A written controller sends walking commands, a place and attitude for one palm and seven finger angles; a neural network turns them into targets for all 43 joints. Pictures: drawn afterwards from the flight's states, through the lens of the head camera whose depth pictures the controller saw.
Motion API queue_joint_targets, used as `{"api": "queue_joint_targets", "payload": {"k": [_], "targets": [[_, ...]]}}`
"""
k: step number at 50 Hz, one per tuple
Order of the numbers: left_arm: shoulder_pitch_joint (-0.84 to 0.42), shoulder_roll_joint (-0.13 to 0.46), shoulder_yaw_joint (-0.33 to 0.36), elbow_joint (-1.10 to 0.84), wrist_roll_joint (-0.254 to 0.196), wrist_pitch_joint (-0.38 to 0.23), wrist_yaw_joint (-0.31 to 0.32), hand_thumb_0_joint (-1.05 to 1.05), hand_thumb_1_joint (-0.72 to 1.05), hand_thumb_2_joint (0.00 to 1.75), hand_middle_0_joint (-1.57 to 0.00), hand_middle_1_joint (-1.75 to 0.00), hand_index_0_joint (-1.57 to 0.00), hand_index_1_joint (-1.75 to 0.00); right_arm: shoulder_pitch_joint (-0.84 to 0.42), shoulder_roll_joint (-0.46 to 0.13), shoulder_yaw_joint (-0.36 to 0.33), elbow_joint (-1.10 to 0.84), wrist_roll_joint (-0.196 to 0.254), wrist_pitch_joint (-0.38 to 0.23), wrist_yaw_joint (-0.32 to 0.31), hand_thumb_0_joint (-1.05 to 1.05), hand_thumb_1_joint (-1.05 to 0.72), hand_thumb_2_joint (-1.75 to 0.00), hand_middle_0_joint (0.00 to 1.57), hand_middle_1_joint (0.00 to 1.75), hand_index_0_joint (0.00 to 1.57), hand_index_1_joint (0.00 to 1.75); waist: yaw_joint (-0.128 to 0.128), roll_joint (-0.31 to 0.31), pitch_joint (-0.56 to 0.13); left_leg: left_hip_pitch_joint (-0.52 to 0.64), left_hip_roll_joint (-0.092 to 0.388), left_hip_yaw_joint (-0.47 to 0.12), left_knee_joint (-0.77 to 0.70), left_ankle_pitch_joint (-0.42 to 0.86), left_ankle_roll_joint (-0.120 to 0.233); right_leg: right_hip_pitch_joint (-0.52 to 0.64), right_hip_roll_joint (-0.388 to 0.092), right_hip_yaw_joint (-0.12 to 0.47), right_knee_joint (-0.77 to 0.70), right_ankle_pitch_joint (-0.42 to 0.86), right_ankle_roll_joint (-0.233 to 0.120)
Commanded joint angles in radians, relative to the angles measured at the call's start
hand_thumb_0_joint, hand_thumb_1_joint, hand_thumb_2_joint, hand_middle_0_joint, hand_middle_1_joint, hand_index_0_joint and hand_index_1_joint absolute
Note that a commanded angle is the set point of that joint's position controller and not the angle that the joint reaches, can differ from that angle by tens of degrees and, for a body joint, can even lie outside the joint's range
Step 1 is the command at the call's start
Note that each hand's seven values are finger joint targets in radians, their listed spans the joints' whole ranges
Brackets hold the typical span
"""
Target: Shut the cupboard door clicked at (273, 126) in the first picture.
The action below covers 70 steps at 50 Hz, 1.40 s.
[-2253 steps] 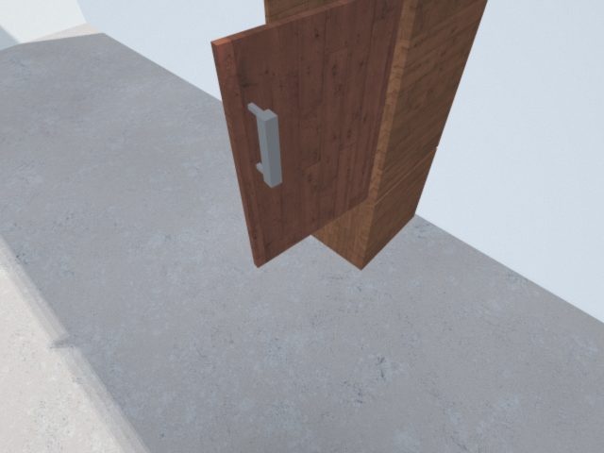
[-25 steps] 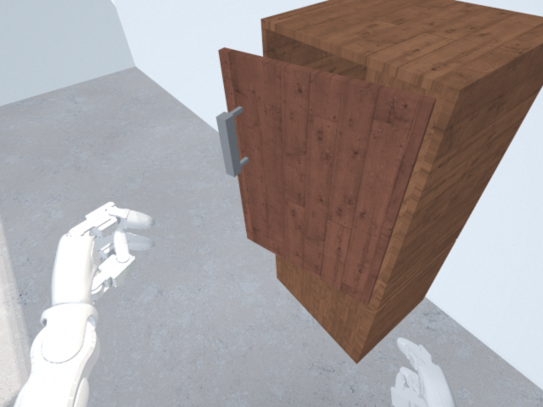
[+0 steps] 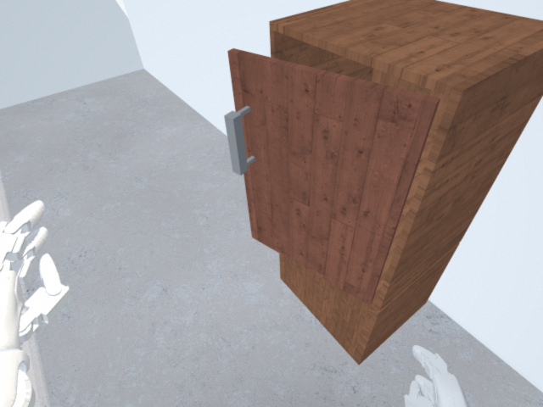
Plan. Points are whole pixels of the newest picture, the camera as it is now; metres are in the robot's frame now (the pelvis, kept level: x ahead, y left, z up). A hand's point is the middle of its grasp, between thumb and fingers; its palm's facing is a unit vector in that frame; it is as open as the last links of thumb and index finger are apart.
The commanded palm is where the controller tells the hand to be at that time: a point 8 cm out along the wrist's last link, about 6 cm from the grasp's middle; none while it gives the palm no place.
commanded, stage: draw the hand back to the body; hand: left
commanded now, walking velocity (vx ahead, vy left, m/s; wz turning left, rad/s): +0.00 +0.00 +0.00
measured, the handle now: (243, 140) +0.66 +0.16 +0.06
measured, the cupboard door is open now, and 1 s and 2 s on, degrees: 16 16 16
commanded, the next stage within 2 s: step back with the hand held close in 0.16 s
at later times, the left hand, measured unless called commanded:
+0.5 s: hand (79, 284) +0.20 +0.26 +0.15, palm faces +0.39 -0.79 -0.46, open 7.4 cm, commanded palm +0.14 +0.30 +0.17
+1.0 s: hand (17, 344) +0.13 +0.29 +0.15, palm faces +0.49 -0.76 -0.44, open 7.4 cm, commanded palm +0.07 +0.32 +0.17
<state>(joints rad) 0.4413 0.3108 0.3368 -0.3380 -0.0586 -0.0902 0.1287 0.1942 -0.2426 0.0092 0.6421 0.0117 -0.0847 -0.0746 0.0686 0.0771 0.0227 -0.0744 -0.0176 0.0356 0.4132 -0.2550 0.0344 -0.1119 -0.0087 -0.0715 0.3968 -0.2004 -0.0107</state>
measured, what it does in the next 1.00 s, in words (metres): shifts its weight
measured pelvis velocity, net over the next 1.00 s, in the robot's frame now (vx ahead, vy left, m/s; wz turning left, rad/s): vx -0.08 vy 0.02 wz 0.00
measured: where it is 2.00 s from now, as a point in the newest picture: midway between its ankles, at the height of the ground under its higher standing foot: outside the picture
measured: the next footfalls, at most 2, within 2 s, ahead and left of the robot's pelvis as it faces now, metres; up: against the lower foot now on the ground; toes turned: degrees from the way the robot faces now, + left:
right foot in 1.38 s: -0.04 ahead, -0.12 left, +0.00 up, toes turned +6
left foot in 1.70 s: -0.08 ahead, +0.12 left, +0.00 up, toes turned +5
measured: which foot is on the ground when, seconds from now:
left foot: down 0.00-1.00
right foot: down 0.00-1.00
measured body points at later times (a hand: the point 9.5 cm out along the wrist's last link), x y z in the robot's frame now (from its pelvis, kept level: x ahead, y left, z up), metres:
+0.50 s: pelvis +0.00 +0.00 -0.01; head +0.00 -0.01 +0.44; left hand +0.18 +0.30 +0.17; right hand +0.16 -0.25 -0.10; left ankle -0.01 +0.09 -0.74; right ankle +0.02 -0.11 -0.74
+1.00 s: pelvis -0.08 +0.02 -0.03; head -0.08 +0.03 +0.42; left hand +0.10 +0.32 +0.17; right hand +0.09 -0.22 -0.10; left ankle -0.01 +0.09 -0.74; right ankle +0.02 -0.11 -0.74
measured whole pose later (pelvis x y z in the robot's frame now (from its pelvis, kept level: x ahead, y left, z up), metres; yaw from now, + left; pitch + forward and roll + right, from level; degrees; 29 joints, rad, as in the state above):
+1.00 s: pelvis -0.08 +0.02 -0.03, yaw +0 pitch -2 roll -1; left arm 0.47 0.38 0.44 -0.46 0.00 -0.20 0.16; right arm 0.24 -0.23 0.01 0.55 0.01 -0.03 -0.08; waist 0.01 0.00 0.02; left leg -0.42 -0.01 0.06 0.74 -0.31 0.08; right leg -0.43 -0.02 -0.04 0.67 -0.21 0.01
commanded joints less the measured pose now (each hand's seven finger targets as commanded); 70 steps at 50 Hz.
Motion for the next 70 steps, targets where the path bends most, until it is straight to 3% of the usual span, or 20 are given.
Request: {"api": "queue_joint_targets", "payload": {"k": [1, 12, 14, 15, 16, 19, 22, 28, 34, 41, 44, 50, 54, 56, 60, 63, 64, 66, 68, 70], "targets": [[-0.115, 0.227, 0.117, -0.264, 0.004, -0.081, 0.017, 0.00, 0.90, 0.90, -0.20, -0.30, -0.20, -0.30, -0.132, -0.085, -0.031, -0.160, -0.004, -0.073, -0.016, 0.00, -0.90, -0.90, 0.20, 0.30, 0.20, 0.30, -0.007, -0.007, -0.097, -0.066, 0.025, -0.030, -0.092, 0.109, -0.015, 0.056, -0.002, 0.033, -0.059, 0.016, -0.002], [-0.057, 0.206, 0.121, -0.183, -0.007, -0.076, 0.002, 0.00, 0.90, 0.90, -0.20, -0.30, -0.20, -0.30, -0.133, -0.080, -0.030, -0.152, -0.001, -0.072, -0.013, 0.00, -0.90, -0.90, 0.20, 0.30, 0.20, 0.30, -0.009, -0.021, 0.009, -0.100, 0.031, -0.020, -0.097, 0.098, -0.018, 0.028, -0.002, 0.045, -0.090, -0.004, -0.003], [-0.065, 0.211, 0.122, -0.207, -0.007, -0.078, 0.002, 0.00, 0.90, 0.90, -0.20, -0.30, -0.20, -0.30, -0.129, -0.082, -0.033, -0.157, -0.003, -0.070, -0.014, 0.00, -0.90, -0.90, 0.20, 0.30, 0.20, 0.30, -0.009, -0.022, -0.027, -0.081, 0.032, -0.015, -0.091, 0.112, -0.014, 0.034, -0.002, 0.045, -0.083, 0.012, 0.000], [-0.156, 0.321, 0.224, -0.257, -0.004, -0.116, 0.008, 0.00, 0.90, 0.90, -0.20, -0.30, -0.20, -0.30, -0.114, -0.122, -0.046, -0.187, 0.005, -0.050, -0.009, 0.00, -0.90, -0.90, 0.20, 0.30, 0.20, 0.30, -0.047, -0.029, -0.009, -0.169, 0.053, -0.046, -0.030, 0.038, 0.009, -0.040, -0.059, 0.156, -0.119, 0.028, -0.011], [-0.052, 0.254, 0.173, -0.187, -0.003, -0.119, 0.003, 0.00, 0.90, 0.90, -0.20, -0.30, -0.20, -0.30, -0.102, -0.105, -0.045, -0.171, 0.001, -0.039, -0.009, 0.00, -0.90, -0.90, 0.20, 0.30, 0.20, 0.30, -0.053, -0.098, -0.035, -0.150, 0.047, -0.051, 0.016, 0.032, 0.008, -0.073, -0.103, 0.177, -0.133, 0.014, -0.023], [-0.016, 0.245, 0.152, -0.215, 0.005, -0.133, 0.007, 0.00, 0.90, 0.90, -0.20, -0.30, -0.20, -0.30, -0.100, -0.096, -0.047, -0.175, 0.000, -0.018, -0.006, 0.00, -0.90, -0.90, 0.20, 0.30, 0.20, 0.30, -0.060, -0.119, -0.099, -0.148, 0.045, -0.050, 0.084, 0.082, -0.002, -0.076, -0.160, 0.198, -0.099, 0.104, -0.051], [0.030, 0.277, 0.182, -0.274, 0.003, -0.138, 0.021, 0.00, 0.90, 0.90, -0.20, -0.30, -0.20, -0.30, -0.096, -0.109, -0.058, -0.187, 0.002, -0.003, -0.012, 0.00, -0.90, -0.90, 0.20, 0.30, 0.20, 0.30, -0.063, -0.039, -0.185, -0.141, 0.067, -0.061, 0.077, 0.215, -0.009, -0.035, -0.158, 0.163, 0.002, 0.273, -0.050], [0.104, 0.307, 0.228, -0.318, -0.005, -0.123, 0.034, 0.00, 0.90, 0.90, -0.20, -0.30, -0.20, -0.30, -0.093, -0.111, -0.064, -0.233, 0.006, 0.047, -0.028, 0.00, -0.90, -0.90, 0.20, 0.30, 0.20, 0.30, -0.065, -0.045, -0.246, -0.201, 0.114, -0.089, 0.076, 0.462, -0.017, 0.020, -0.105, 0.124, 0.151, 0.474, -0.018], [0.114, 0.304, 0.236, -0.325, -0.001, -0.128, 0.038, 0.00, 0.90, 0.90, -0.20, -0.30, -0.20, -0.30, -0.086, -0.121, -0.065, -0.250, 0.003, 0.057, -0.032, 0.00, -0.90, -0.90, 0.20, 0.30, 0.20, 0.30, -0.062, -0.004, -0.199, -0.342, 0.155, -0.138, 0.006, 0.297, 0.008, 0.017, -0.056, 0.109, 0.207, 0.290, 0.005], [0.023, 0.275, 0.225, -0.301, 0.031, -0.150, 0.041, 0.00, 0.90, 0.90, -0.20, -0.30, -0.20, -0.30, -0.070, -0.136, -0.061, -0.251, -0.002, 0.031, -0.032, 0.00, -0.90, -0.90, 0.20, 0.30, 0.20, 0.30, -0.068, 0.041, -0.065, -0.740, 0.203, -0.191, -0.127, -0.340, 0.074, 0.141, -0.011, 0.115, 0.315, 0.094, 0.023], [-0.024, 0.274, 0.224, -0.311, 0.050, -0.168, 0.042, 0.00, 0.90, 0.90, -0.20, -0.30, -0.20, -0.30, -0.063, -0.140, -0.063, -0.253, -0.002, 0.017, -0.032, 0.00, -0.90, -0.90, 0.20, 0.30, 0.20, 0.30, -0.073, 0.034, -0.063, -0.808, 0.191, -0.194, -0.109, -0.473, 0.086, 0.164, -0.010, 0.140, 0.331, 0.055, 0.021], [-0.084, 0.277, 0.226, -0.362, 0.065, -0.195, 0.049, 0.00, 0.90, 0.90, -0.20, -0.30, -0.20, -0.30, -0.046, -0.133, -0.060, -0.242, -0.010, -0.013, -0.025, 0.00, -0.90, -0.90, 0.20, 0.30, 0.20, 0.30, -0.077, -0.010, -0.062, -0.804, 0.149, -0.174, -0.014, -0.533, 0.077, 0.079, -0.042, 0.209, 0.278, -0.107, -0.002], [-0.068, 0.294, 0.234, -0.373, 0.058, -0.207, 0.058, 0.00, 0.90, 0.90, -0.20, -0.30, -0.20, -0.30, -0.039, -0.113, -0.055, -0.225, -0.016, -0.022, -0.014, 0.00, -0.90, -0.90, 0.20, 0.30, 0.20, 0.30, -0.080, -0.098, -0.052, -0.643, 0.080, -0.138, 0.147, -0.417, 0.034, -0.137, -0.136, 0.338, 0.092, -0.244, -0.054], [-0.041, 0.301, 0.237, -0.376, 0.048, -0.213, 0.065, 0.00, 0.90, 0.90, -0.20, -0.30, -0.20, -0.30, -0.035, -0.105, -0.051, -0.208, -0.018, -0.020, -0.003, 0.00, -0.90, -0.90, 0.20, 0.30, 0.20, 0.30, -0.085, -0.118, -0.070, -0.538, 0.068, -0.136, 0.191, -0.346, 0.017, -0.234, -0.173, 0.352, 0.026, -0.287, -0.075], [0.025, 0.308, 0.259, -0.363, 0.039, -0.220, 0.073, 0.00, 0.90, 0.90, -0.20, -0.30, -0.20, -0.30, -0.035, -0.113, -0.056, -0.209, -0.011, -0.011, -0.004, 0.00, -0.90, -0.90, 0.20, 0.30, 0.20, 0.30, -0.086, -0.074, -0.118, -0.538, 0.098, -0.161, 0.096, -0.347, 0.032, -0.192, -0.112, 0.251, 0.096, -0.227, -0.038], [0.047, 0.299, 0.289, -0.352, 0.051, -0.230, 0.076, 0.00, 0.90, 0.90, -0.20, -0.30, -0.20, -0.30, -0.046, -0.131, -0.062, -0.220, -0.009, -0.023, -0.015, 0.00, -0.90, -0.90, 0.20, 0.30, 0.20, 0.30, -0.076, 0.105, -0.126, -0.817, 0.220, -0.269, -0.114, -0.514, 0.091, 0.069, 0.005, 0.138, 0.400, -0.068, 0.006], [0.048, 0.303, 0.300, -0.363, 0.049, -0.232, 0.073, 0.00, 0.90, 0.90, -0.20, -0.30, -0.20, -0.30, -0.050, -0.127, -0.067, -0.218, -0.010, -0.029, -0.016, 0.00, -0.90, -0.90, 0.20, 0.30, 0.20, 0.30, -0.069, 0.130, -0.142, -0.832, 0.258, -0.295, -0.141, -0.463, 0.098, 0.105, 0.036, 0.105, 0.471, 0.009, 0.017], [0.049, 0.328, 0.319, -0.408, 0.037, -0.237, 0.063, 0.00, 0.90, 0.90, -0.20, -0.30, -0.20, -0.30, -0.051, -0.123, -0.078, -0.213, -0.015, -0.045, -0.018, 0.00, -0.90, -0.90, 0.20, 0.30, 0.20, 0.30, -0.066, 0.085, -0.196, -0.729, 0.285, -0.291, -0.104, -0.256, 0.095, 0.090, 0.055, 0.106, 0.477, 0.039, 0.021], [0.111, 0.301, 0.310, -0.335, 0.044, -0.238, 0.048, 0.00, 0.90, 0.90, -0.20, -0.30, -0.20, -0.30, -0.060, -0.131, -0.087, -0.215, -0.003, -0.055, -0.015, 0.00, -0.90, -0.90, 0.20, 0.30, 0.20, 0.30, -0.067, 0.051, -0.154, -0.798, 0.305, -0.277, -0.123, -0.482, 0.099, 0.103, 0.065, 0.141, 0.454, -0.119, 0.021], [0.104, 0.277, 0.280, -0.352, 0.028, -0.237, 0.041, 0.00, 0.90, 0.90, -0.20, -0.30, -0.20, -0.30, -0.042, -0.119, -0.074, -0.198, -0.013, -0.059, -0.013, 0.00, -0.90, -0.90, 0.20, 0.30, 0.20, 0.30, -0.082, 0.033, -0.120, -0.709, 0.256, -0.248, -0.074, -0.347, 0.072, 0.036, 0.039, 0.168, 0.335, 0.032, -0.007]]}}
